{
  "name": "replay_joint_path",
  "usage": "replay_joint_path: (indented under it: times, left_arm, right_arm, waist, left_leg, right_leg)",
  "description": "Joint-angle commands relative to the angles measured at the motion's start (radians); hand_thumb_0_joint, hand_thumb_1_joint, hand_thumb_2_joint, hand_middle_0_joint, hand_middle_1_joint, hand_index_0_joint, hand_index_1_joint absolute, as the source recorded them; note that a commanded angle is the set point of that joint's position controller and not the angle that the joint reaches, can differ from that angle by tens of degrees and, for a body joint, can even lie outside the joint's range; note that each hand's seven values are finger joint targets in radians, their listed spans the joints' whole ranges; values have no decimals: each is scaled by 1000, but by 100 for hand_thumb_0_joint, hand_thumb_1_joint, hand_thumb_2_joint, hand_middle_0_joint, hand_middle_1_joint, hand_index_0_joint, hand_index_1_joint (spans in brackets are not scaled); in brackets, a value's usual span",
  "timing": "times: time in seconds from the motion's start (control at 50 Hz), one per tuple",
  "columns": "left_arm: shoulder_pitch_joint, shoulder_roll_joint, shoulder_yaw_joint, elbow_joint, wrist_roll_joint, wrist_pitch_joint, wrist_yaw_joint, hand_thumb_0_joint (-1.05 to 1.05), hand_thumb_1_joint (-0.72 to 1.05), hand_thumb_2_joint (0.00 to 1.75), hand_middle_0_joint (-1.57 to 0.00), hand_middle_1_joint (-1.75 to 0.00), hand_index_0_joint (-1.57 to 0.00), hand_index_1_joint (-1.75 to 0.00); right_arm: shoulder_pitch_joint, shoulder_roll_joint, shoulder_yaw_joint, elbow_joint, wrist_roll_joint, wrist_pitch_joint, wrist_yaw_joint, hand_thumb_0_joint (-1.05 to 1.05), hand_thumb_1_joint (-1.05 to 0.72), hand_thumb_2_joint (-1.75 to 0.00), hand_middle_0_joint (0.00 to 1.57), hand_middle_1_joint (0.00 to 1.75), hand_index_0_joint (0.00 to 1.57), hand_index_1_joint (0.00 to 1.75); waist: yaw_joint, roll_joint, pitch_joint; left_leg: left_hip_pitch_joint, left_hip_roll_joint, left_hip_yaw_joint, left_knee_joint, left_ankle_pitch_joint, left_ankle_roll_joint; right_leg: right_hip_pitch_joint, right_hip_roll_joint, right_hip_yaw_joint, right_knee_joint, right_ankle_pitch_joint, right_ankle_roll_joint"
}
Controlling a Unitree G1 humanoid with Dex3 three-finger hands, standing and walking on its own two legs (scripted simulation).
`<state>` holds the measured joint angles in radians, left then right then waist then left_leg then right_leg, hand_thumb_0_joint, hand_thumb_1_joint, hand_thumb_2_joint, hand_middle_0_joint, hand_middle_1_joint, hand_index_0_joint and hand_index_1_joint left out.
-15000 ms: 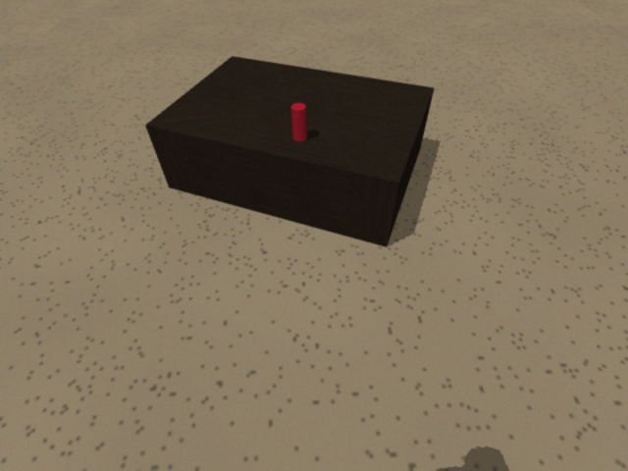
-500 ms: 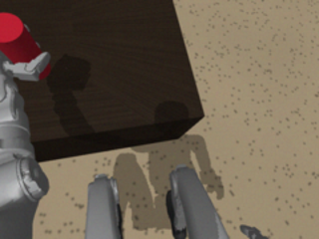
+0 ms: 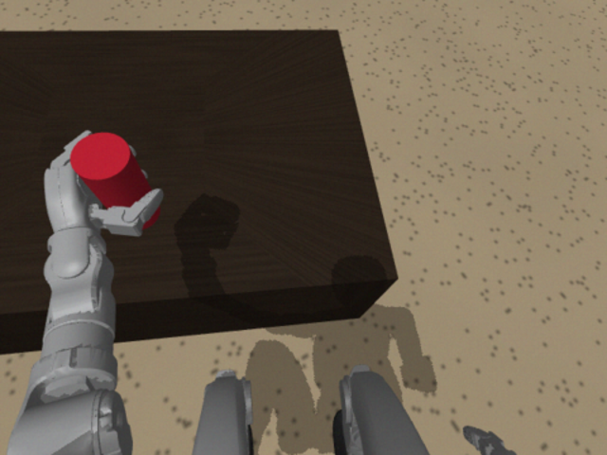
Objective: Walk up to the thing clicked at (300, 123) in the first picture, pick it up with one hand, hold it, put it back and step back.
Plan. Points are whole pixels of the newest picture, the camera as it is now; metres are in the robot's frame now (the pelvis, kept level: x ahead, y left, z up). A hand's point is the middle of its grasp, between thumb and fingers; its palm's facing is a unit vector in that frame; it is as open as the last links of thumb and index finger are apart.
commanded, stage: lift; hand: left
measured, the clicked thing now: (122, 187) +0.45 +0.23 +0.04
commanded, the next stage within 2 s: hold in 1.00 s
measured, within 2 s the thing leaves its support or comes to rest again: neither
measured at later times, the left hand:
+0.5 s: hand (112, 199) +0.39 +0.20 +0.11, palm faces +0.23 -0.97 +0.00, open 8.8 cm
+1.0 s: hand (113, 193) +0.38 +0.19 +0.14, palm faces +0.23 -0.97 +0.00, open 8.8 cm
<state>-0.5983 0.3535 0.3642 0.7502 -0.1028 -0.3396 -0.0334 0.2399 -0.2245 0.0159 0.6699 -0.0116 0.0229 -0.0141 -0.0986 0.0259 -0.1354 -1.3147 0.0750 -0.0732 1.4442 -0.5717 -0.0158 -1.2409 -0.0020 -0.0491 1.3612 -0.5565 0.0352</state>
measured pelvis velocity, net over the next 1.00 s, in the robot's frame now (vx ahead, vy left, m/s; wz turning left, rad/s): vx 0.04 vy -0.01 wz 0.04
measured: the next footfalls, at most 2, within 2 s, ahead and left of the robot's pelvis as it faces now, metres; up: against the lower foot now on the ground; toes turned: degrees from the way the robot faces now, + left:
none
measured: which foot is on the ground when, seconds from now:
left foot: down 0.00-1.00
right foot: down 0.00-1.00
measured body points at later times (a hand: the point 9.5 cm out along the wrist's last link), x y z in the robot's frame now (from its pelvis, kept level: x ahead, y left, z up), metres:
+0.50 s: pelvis +0.02 +0.00 +0.07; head +0.10 +0.02 +0.51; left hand +0.38 +0.25 +0.11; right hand +0.15 -0.24 -0.04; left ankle +0.05 +0.12 -0.59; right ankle +0.05 -0.15 -0.59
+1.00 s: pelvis +0.04 -0.01 +0.10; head +0.10 +0.01 +0.54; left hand +0.36 +0.24 +0.14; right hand +0.17 -0.25 -0.02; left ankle +0.05 +0.12 -0.59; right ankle +0.05 -0.15 -0.59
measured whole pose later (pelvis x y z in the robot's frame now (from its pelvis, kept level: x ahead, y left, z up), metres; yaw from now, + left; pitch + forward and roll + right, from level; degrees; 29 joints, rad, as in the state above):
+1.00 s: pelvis +0.04 -0.01 +0.10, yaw +2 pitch +11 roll -2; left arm -0.18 0.18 0.17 0.45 -0.14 -0.36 0.03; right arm 0.22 -0.21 -0.01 0.65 0.00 0.01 -0.02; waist -0.03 0.02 -0.07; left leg -0.71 0.06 -0.03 0.98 -0.46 -0.03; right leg -0.66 -0.02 -0.03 0.92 -0.45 0.03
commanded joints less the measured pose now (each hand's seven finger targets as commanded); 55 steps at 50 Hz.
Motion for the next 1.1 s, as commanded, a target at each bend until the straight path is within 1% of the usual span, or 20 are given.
replay_joint_path:
  times: [0.0,0.04,0.08,0.12,0.16,0.2,0.32,0.38,0.4,0.44,0.48,0.52,0.6,0.68,0.7,0.78,0.86,0.92,1.06,1.08]
  left_arm:
    - [-311,133,-28,-296,-30,-76,17,0,28,139,-138,-153,-141,-152]
    - [-268,164,0,-298,-31,-77,30,0,27,136,-137,-150,-139,-150]
    - [-240,106,-47,-310,-31,-81,28,0,27,136,-137,-150,-139,-149]
    - [-228,97,-52,-319,-32,-91,31,0,26,134,-137,-149,-140,-148]
    - [-155,105,-28,-282,-30,-96,37,0,29,135,-138,-150,-141,-149]
    - [-154,56,-75,-336,-37,-112,29,0,28,136,-139,-151,-142,-150]
    - [-111,49,-95,-411,-47,-123,32,0,19,131,-139,-150,-142,-149]
    - [-107,16,-129,-444,-50,-127,37,0,20,131,-138,-149,-140,-148]
    - [-58,27,-102,-403,-51,-121,41,0,21,131,-138,-149,-141,-148]
    - [-46,19,-114,-437,-51,-123,44,0,19,131,-136,-148,-139,-147]
    - [-26,5,-126,-456,-52,-125,44,0,18,130,-135,-147,-138,-146]
    - [11,-1,-135,-459,-52,-122,43,0,17,129,-134,-147,-137,-145]
    - [50,-18,-133,-461,-53,-112,53,0,18,129,-132,-146,-136,-145]
    - [78,-13,-129,-496,-52,-111,57,0,16,129,-131,-146,-135,-145]
    - [70,-33,-152,-510,-51,-111,57,0,16,130,-131,-146,-134,-145]
    - [86,-30,-146,-523,-46,-110,63,0,18,130,-131,-147,-135,-146]
    - [113,-41,-153,-545,-59,-106,58,0,14,130,-132,-147,-135,-147]
    - [118,-49,-165,-546,-48,-99,60,0,16,129,-130,-145,-133,-144]
    - [132,-49,-154,-569,-52,-100,60,0,18,130,-130,-146,-133,-145]
    - [163,-57,-155,-543,-54,-97,59,0,17,130,-130,-146,-133,-145]
  right_arm:
    - [96,-166,-72,-64,8,-35,-20,0,-90,-90,20,30,20,30]
    - [89,-164,-72,-66,10,-39,-26,0,-90,-90,20,30,20,30]
    - [93,-161,-74,-61,7,-43,-26,0,-90,-90,20,30,20,30]
    - [83,-155,-73,-62,6,-47,-26,0,-91,-90,20,30,20,30]
    - [65,-153,-73,-69,7,-45,-25,0,-90,-90,20,30,20,30]
    - [48,-148,-73,-81,5,-49,-19,0,-91,-90,20,30,20,30]
    - [36,-144,-72,-97,8,-56,-21,0,-92,-90,20,30,20,30]
    - [22,-140,-71,-99,9,-60,-22,0,-92,-90,20,30,20,30]
    - [18,-144,-73,-99,11,-60,-23,0,-92,-90,20,30,20,30]
    - [5,-138,-72,-109,10,-61,-22,0,-92,-90,20,30,20,30]
    - [15,-133,-69,-104,8,-61,-24,0,-92,-90,20,30,20,30]
    - [5,-136,-69,-109,9,-59,-22,0,-92,-90,20,30,20,30]
    - [-3,-125,-69,-118,10,-57,-23,0,-91,-90,20,30,20,30]
    - [0,-126,-71,-121,10,-55,-24,0,-92,-90,20,30,20,30]
    - [-2,-120,-68,-123,9,-55,-22,0,-92,-90,20,30,20,30]
    - [-12,-120,-75,-125,7,-53,-18,0,-91,-90,20,30,20,30]
    - [-6,-122,-71,-130,9,-52,-19,0,-92,-90,20,30,20,30]
    - [-20,-122,-76,-127,8,-52,-16,0,-91,-90,20,30,20,30]
    - [-28,-120,-77,-134,6,-54,-16,0,-91,-90,20,30,20,30]
    - [-38,-121,-76,-137,10,-57,-16,0,-91,-90,20,30,20,30]
  waist:
    - [-11,105,-466]
    - [7,82,-449]
    - [-4,85,-441]
    - [5,89,-407]
    - [26,55,-353]
    - [24,77,-345]
    - [32,70,-376]
    - [30,71,-340]
    - [39,53,-318]
    - [48,49,-312]
    - [45,54,-346]
    - [52,56,-314]
    - [53,1,-271]
    - [61,12,-301]
    - [56,20,-297]
    - [64,39,-258]
    - [57,7,-294]
    - [56,29,-229]
    - [62,4,-247]
    - [66,-11,-199]
  left_leg:
    - [494,-25,0,-282,237,18]
    - [502,-31,13,-300,248,21]
    - [534,-31,18,-317,295,20]
    - [563,-32,20,-343,295,18]
    - [536,-38,27,-377,245,20]
    - [569,-38,26,-410,214,16]
    - [662,-40,34,-454,287,13]
    - [692,-38,30,-488,255,11]
    - [685,-38,28,-500,249,11]
    - [684,-43,36,-514,238,13]
    - [720,-39,38,-512,308,10]
    - [736,-39,36,-527,334,7]
    - [704,-47,52,-543,314,18]
    - [750,-47,59,-548,378,16]
    - [765,-47,59,-553,389,14]
    - [784,-44,45,-589,363,7]
    - [803,-48,62,-577,440,15]
    - [806,-48,58,-607,393,11]
    - [817,-53,66,-625,385,13]
    - [805,-54,66,-633,363,14]
  right_leg:
    - [277,22,-8,-239,249,-62]
    - [340,21,0,-273,265,-59]
    - [366,19,0,-289,311,-59]
    - [374,20,-1,-311,305,-59]
    - [404,18,0,-341,270,-56]
    - [401,17,-2,-357,240,-58]
    - [498,17,-4,-402,311,-54]
    - [492,17,-6,-422,280,-55]
    - [499,17,-9,-431,272,-53]
    - [534,14,-3,-451,268,-51]
    - [562,15,-5,-448,329,-52]
    - [570,17,-10,-453,343,-53]
    - [628,14,4,-497,351,-43]
    - [669,12,8,-504,406,-43]
    - [673,11,7,-506,418,-43]
    - [659,17,-5,-518,372,-48]
    - [733,11,9,-536,469,-38]
    - [707,13,4,-550,414,-41]
    - [758,10,10,-579,419,-36]
    - [746,10,9,-583,399,-35]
